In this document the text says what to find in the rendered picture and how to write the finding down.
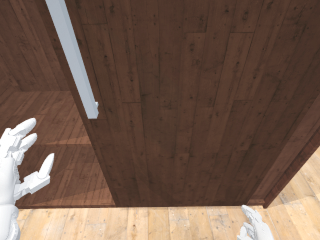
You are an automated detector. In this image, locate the robot left forearm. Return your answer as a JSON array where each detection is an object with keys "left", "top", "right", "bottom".
[{"left": 0, "top": 204, "right": 21, "bottom": 240}]

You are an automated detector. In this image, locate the robot left hand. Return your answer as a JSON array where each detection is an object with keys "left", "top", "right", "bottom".
[{"left": 0, "top": 118, "right": 55, "bottom": 206}]

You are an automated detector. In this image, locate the wardrobe door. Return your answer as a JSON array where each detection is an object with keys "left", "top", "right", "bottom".
[
  {"left": 250, "top": 93, "right": 320, "bottom": 200},
  {"left": 34, "top": 0, "right": 320, "bottom": 208}
]

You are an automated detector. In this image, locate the handle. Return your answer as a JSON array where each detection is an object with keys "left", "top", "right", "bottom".
[{"left": 45, "top": 0, "right": 99, "bottom": 119}]

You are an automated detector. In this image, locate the robot right hand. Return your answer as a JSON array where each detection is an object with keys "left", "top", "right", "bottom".
[{"left": 237, "top": 205, "right": 274, "bottom": 240}]

